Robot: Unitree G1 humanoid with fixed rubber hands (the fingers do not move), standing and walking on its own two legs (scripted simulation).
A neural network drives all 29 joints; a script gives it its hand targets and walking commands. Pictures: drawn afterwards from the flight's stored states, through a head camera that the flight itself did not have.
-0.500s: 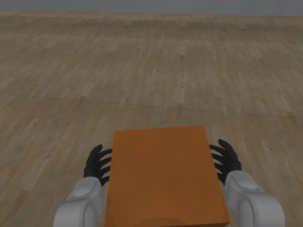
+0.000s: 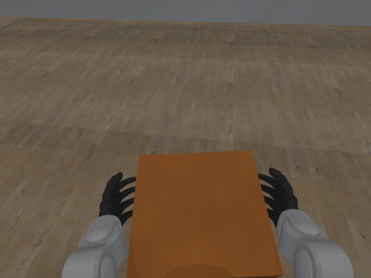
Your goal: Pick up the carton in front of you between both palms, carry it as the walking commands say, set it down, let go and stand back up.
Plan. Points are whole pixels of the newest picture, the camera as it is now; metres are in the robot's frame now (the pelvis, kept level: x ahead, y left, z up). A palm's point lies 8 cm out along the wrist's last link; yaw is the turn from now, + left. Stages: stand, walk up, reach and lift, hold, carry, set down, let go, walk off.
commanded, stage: carry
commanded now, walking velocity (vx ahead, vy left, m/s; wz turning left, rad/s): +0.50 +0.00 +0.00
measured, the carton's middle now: (197, 227) +0.23 +0.00 +0.02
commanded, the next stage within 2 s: none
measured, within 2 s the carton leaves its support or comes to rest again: neither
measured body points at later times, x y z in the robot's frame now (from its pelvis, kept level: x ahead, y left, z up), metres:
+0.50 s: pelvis +0.31 +0.00 +0.00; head +0.30 +0.00 +0.45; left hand +0.55 +0.15 +0.09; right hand +0.54 -0.15 +0.09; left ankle +0.42 +0.09 -0.73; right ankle +0.16 -0.10 -0.72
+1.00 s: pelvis +0.43 -0.01 +0.01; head +0.41 -0.01 +0.46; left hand +0.67 +0.14 +0.09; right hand +0.66 -0.17 +0.09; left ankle +0.42 +0.09 -0.73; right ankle +0.33 -0.11 -0.73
